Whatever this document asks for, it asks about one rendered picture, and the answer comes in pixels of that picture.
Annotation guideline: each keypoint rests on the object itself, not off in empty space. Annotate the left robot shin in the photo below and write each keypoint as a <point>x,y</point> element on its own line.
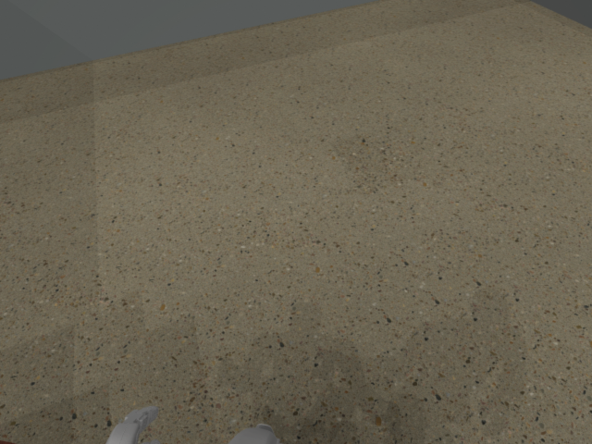
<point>267,427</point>

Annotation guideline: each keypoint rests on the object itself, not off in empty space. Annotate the left robot hand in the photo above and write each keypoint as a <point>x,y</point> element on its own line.
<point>135,422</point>

